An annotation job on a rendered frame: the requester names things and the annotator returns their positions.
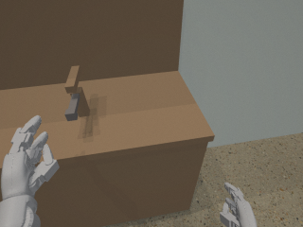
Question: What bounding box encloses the left robot forearm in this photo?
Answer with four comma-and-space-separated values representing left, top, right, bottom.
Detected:
0, 194, 41, 227

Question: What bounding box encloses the robot left hand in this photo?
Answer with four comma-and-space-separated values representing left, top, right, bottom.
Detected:
1, 115, 60, 200

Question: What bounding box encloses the counter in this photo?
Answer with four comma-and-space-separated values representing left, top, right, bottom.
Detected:
0, 0, 215, 227

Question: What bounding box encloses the tap lever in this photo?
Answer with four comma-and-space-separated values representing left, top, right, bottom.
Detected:
64, 94, 80, 121

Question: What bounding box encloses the robot right hand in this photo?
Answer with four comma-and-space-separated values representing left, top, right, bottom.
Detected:
220, 182, 258, 227

